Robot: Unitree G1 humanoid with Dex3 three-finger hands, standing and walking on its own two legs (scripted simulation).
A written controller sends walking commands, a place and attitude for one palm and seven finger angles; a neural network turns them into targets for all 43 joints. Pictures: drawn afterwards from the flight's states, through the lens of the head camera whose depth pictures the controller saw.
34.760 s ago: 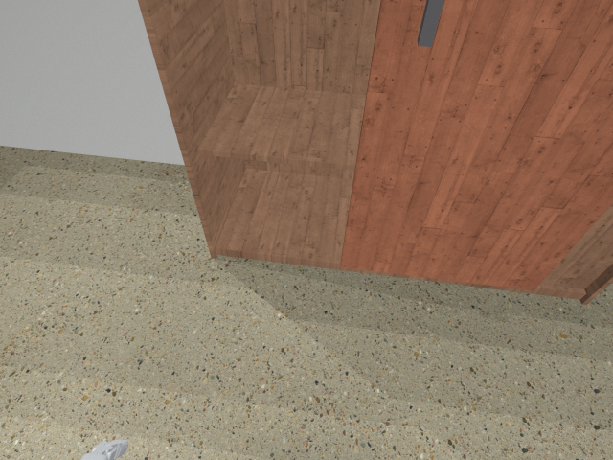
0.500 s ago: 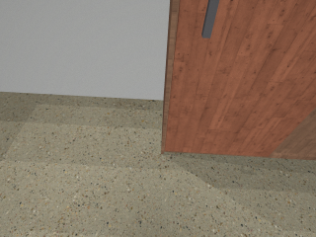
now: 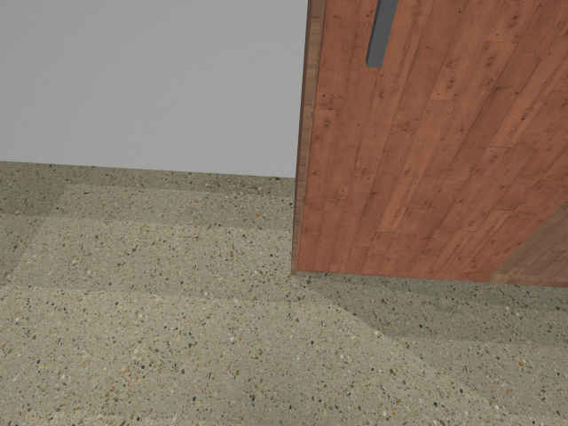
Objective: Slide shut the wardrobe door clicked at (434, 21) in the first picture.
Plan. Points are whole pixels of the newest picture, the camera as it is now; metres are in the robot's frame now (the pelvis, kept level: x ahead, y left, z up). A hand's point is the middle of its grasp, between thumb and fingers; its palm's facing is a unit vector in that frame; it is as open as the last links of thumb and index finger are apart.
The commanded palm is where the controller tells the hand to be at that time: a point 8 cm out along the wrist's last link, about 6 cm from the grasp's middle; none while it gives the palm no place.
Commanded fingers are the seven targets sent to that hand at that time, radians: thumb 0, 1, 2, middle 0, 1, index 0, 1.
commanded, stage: look to check the result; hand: right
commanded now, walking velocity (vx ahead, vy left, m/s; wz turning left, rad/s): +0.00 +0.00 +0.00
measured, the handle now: (382, 10) +0.73 -0.12 +0.24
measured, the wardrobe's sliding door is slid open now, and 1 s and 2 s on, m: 0.00 0.00 0.00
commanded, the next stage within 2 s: stand and wait in 0.36 s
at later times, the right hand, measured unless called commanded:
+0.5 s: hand out of the picture +0.03 -0.19 -0.17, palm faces +0.01 +0.97 -0.23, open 7.3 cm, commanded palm none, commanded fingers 0.00 -0.90 -0.90 0.20 0.30 0.20 0.30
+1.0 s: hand out of the picture +0.06 -0.21 -0.16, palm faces -0.01 +0.95 -0.30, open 7.3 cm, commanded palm none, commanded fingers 0.00 -0.90 -0.90 0.20 0.30 0.20 0.30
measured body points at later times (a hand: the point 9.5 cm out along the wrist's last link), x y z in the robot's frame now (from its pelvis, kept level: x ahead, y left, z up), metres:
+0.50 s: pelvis +0.00 +0.01 +0.00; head +0.02 +0.01 +0.45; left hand +0.03 +0.25 -0.16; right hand +0.03 -0.24 -0.15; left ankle -0.02 +0.15 -0.74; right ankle -0.02 -0.10 -0.74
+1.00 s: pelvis -0.01 +0.02 +0.00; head +0.01 +0.02 +0.45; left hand +0.05 +0.30 -0.14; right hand +0.06 -0.26 -0.13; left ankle -0.02 +0.15 -0.74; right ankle -0.02 -0.10 -0.74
